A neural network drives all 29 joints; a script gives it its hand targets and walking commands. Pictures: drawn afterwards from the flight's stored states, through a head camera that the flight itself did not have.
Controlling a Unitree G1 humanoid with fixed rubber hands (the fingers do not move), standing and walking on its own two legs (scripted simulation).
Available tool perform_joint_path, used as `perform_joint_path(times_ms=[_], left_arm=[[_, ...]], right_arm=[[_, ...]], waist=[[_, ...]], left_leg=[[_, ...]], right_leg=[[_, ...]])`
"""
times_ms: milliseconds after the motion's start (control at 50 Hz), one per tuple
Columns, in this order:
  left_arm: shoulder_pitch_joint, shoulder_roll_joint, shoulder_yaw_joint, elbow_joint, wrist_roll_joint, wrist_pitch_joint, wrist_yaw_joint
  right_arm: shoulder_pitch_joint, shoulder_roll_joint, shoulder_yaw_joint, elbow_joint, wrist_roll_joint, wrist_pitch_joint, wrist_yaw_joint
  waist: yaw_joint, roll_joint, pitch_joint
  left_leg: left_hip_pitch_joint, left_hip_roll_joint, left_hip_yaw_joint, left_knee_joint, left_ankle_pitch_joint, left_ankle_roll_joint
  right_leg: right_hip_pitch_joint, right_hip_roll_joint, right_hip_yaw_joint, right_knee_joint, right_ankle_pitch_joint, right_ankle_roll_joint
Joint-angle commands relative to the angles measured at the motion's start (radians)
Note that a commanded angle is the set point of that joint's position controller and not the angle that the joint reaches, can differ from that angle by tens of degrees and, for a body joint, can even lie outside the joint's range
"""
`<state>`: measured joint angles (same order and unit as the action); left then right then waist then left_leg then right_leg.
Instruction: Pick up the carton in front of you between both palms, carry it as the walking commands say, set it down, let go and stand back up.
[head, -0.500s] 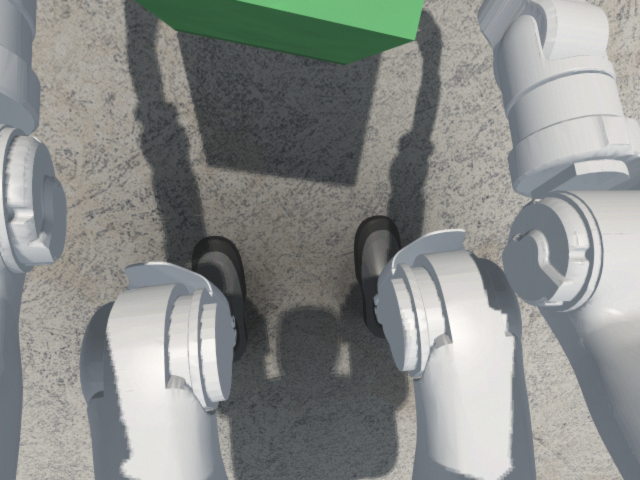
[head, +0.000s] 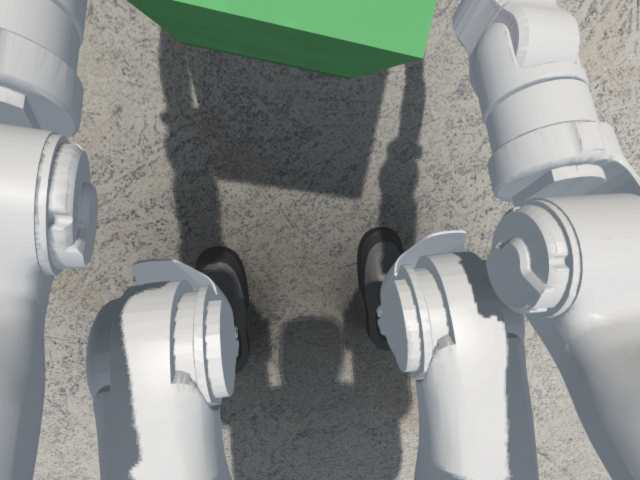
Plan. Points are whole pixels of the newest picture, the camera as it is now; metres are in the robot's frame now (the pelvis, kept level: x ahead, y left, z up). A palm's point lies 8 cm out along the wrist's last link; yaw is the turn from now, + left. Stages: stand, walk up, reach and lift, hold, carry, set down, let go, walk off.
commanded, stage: reach and lift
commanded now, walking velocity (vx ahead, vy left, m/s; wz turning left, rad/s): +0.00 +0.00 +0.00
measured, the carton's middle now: out of the picture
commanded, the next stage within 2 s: none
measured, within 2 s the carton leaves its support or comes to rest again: leaves its support in 0.36 s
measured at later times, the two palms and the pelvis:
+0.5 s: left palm out of the picture +0.58 +0.16 -0.12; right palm out of the picture +0.56 -0.14 -0.12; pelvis +0.01 +0.00 +0.01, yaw +1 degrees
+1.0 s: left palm out of the picture +0.52 +0.16 +0.06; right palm out of the picture +0.51 -0.14 +0.05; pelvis -0.01 -0.01 +0.11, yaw +4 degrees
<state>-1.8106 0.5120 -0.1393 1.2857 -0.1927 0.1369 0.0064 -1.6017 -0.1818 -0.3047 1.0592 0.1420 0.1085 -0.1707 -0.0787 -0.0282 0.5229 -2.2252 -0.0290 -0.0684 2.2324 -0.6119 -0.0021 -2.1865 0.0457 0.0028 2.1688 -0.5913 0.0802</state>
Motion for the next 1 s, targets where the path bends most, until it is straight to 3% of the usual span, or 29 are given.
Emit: perform_joint_path(times_ms=[0, 40, 60, 120, 180, 300, 420, 460, 520, 600, 660, 780, 880, 980], left_arm=[[-0.351, -0.190, 0.024, -0.088, 0.036, 0.000, -0.055], [-0.388, -0.597, -0.004, -0.090, 0.065, 0.024, -0.155], [-0.366, -0.716, 0.014, -0.108, 0.092, 0.037, -0.197], [-0.293, -0.924, 0.038, -0.157, 0.096, 0.064, -0.273], [-0.252, -1.003, 0.052, -0.192, 0.091, 0.083, -0.295], [-0.308, -1.114, -0.021, -0.381, 0.040, 0.093, -0.271], [-0.356, -1.271, -0.101, -0.662, 0.009, 0.147, -0.224], [-0.300, -1.333, -0.095, -0.669, 0.041, 0.178, -0.211], [-0.149, -1.385, -0.021, -0.544, 0.105, 0.217, -0.215], [-0.049, -1.397, 0.146, -0.351, 0.244, 0.234, -0.246], [-0.032, -1.371, 0.252, -0.292, 0.324, 0.237, -0.262], [-0.075, -1.363, 0.286, -0.311, 0.358, 0.238, -0.262], [-0.077, -1.435, 0.225, -0.403, 0.327, 0.266, -0.261], [-0.021, -1.529, 0.131, -0.506, 0.276, 0.303, -0.272]], right_arm=[[-0.299, 0.065, -0.031, -0.103, -0.074, 0.000, 0.030], [-0.443, 0.471, 0.042, -0.157, -0.092, 0.037, 0.133], [-0.470, 0.599, 0.052, -0.168, -0.108, 0.057, 0.182], [-0.479, 0.783, 0.067, -0.192, -0.117, 0.104, 0.272], [-0.466, 0.852, 0.100, -0.220, -0.086, 0.125, 0.306], [-0.524, 0.927, 0.231, -0.306, 0.028, 0.135, 0.313], [-0.589, 1.008, 0.373, -0.548, 0.103, 0.183, 0.293], [-0.600, 1.036, 0.402, -0.590, 0.084, 0.207, 0.296], [-0.522, 1.069, 0.393, -0.548, 0.028, 0.234, 0.301], [-0.413, 1.089, 0.222, -0.414, -0.137, 0.258, 0.319], [-0.367, 1.074, 0.129, -0.356, -0.231, 0.270, 0.323], [-0.404, 1.098, 0.140, -0.379, -0.250, 0.277, 0.336], [-0.419, 1.170, 0.239, -0.442, -0.203, 0.312, 0.359], [-0.330, 1.231, 0.319, -0.484, -0.165, 0.348, 0.391]], waist=[[-0.082, 0.149, -1.142], [-0.072, 0.147, -1.084], [-0.060, 0.142, -1.059], [-0.039, 0.138, -1.066], [-0.031, 0.123, -1.096], [-0.026, 0.154, -1.443], [-0.021, 0.222, -2.069], [-0.005, 0.211, -2.111], [0.006, 0.166, -1.915], [-0.011, 0.141, -1.552], [-0.019, 0.131, -1.438], [0.008, 0.105, -1.524], [0.031, 0.080, -1.736], [0.028, 0.091, -1.859]], left_leg=[[0.587, -0.019, 0.044, -0.169, 0.301, -0.016], [0.553, -0.044, 0.047, -0.166, 0.292, -0.001], [0.523, -0.051, 0.056, -0.163, 0.285, 0.003], [0.481, -0.062, 0.074, -0.163, 0.308, 0.012], [0.479, -0.063, 0.070, -0.163, 0.345, 0.021], [0.735, -0.066, 0.069, -0.138, 0.565, 0.025], [1.153, -0.089, 0.077, -0.145, 0.853, 0.004], [1.116, -0.100, 0.096, -0.195, 0.802, -0.008], [0.948, -0.112, 0.114, -0.281, 0.669, -0.013], [0.597, -0.120, 0.139, -0.407, 0.315, -0.012], [0.527, -0.124, 0.140, -0.479, 0.196, 0.000], [0.606, -0.129, 0.140, -0.574, 0.151, 0.010], [0.779, -0.134, 0.143, -0.632, 0.204, 0.005], [0.936, -0.137, 0.136, -0.681, 0.310, -0.008]], right_leg=[[0.602, 0.037, -0.104, -0.128, 0.353, -0.025], [0.579, 0.058, -0.107, -0.120, 0.323, -0.034], [0.552, 0.065, -0.109, -0.113, 0.313, -0.037], [0.525, 0.072, -0.115, -0.093, 0.328, -0.047], [0.504, 0.071, -0.124, -0.076, 0.362, -0.051], [0.502, 0.072, -0.135, -0.067, 0.495, -0.048], [0.545, 0.093, -0.147, -0.132, 0.601, -0.039], [0.557, 0.106, -0.152, -0.165, 0.579, -0.035], [0.535, 0.113, -0.150, -0.235, 0.512, -0.021], [0.496, 0.118, -0.137, -0.349, 0.290, -0.031], [0.499, 0.117, -0.126, -0.426, 0.195, -0.038], [0.578, 0.117, -0.121, -0.510, 0.155, -0.042], [0.687, 0.119, -0.129, -0.559, 0.198, -0.035], [0.767, 0.122, -0.133, -0.605, 0.286, -0.034]])
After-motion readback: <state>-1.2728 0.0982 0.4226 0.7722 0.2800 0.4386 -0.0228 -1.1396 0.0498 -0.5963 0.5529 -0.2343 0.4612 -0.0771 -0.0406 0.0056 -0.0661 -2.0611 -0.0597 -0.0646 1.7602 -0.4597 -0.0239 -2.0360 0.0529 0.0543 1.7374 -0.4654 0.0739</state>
